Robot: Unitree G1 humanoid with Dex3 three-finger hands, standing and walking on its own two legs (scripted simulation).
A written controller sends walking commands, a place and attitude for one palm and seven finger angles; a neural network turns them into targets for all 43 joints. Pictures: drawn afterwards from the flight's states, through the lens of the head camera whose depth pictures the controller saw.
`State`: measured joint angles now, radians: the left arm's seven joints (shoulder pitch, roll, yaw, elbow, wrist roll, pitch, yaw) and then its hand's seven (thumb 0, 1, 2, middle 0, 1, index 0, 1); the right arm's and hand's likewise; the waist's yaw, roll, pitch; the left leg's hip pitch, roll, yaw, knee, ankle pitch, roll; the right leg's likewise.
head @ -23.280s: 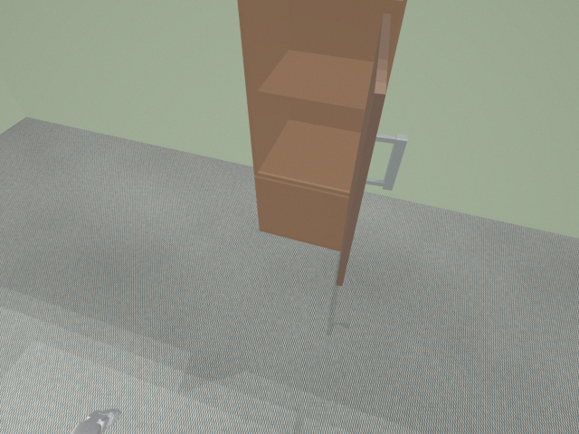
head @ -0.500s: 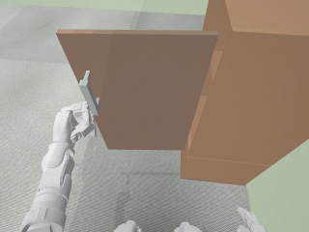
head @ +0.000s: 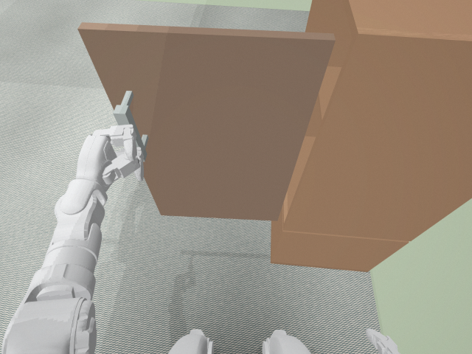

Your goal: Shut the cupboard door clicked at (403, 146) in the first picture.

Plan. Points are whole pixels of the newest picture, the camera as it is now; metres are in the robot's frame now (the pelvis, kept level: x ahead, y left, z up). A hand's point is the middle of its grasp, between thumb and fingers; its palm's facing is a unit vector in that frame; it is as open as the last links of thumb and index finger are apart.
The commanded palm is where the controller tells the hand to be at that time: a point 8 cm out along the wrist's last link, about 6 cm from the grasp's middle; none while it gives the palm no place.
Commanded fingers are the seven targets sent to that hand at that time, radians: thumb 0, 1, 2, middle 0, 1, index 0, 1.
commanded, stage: push the door shut along its arc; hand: left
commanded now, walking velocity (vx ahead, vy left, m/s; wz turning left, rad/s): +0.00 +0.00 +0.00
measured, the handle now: (134, 127) +0.49 +0.20 +0.07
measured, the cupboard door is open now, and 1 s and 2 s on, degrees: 92 77 60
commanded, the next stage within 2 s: pull the fist back off the door in 1.46 s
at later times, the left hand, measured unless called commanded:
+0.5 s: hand (160, 132) +0.48 +0.14 +0.08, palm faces -0.24 -0.97 -0.02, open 3.2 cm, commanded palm +0.47 +0.19 +0.08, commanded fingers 0.00 0.90 0.90 -1.30 -1.50 -1.30 -1.50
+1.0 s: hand (187, 112) +0.52 +0.10 +0.09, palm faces -0.35 -0.94 -0.02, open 3.1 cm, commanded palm +0.53 +0.15 +0.08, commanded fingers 0.00 0.90 0.90 -1.30 -1.50 -1.30 -1.50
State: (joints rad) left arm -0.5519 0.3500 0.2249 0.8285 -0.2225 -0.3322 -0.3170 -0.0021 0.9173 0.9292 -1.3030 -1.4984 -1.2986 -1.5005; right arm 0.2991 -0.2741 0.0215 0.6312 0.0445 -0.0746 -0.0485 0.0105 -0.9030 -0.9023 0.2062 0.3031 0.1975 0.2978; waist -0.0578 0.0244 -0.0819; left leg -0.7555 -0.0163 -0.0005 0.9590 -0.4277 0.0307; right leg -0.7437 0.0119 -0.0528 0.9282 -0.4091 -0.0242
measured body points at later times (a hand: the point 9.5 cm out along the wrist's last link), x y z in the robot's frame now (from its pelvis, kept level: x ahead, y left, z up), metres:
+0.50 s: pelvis +0.00 +0.01 -0.01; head +0.10 +0.02 +0.43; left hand +0.48 +0.20 +0.08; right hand +0.03 -0.26 -0.13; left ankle +0.02 +0.10 -0.68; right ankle +0.03 -0.11 -0.68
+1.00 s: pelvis +0.00 +0.00 -0.02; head +0.13 +0.00 +0.41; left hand +0.54 +0.15 +0.09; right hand +0.00 -0.28 -0.13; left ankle +0.02 +0.10 -0.68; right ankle +0.03 -0.11 -0.68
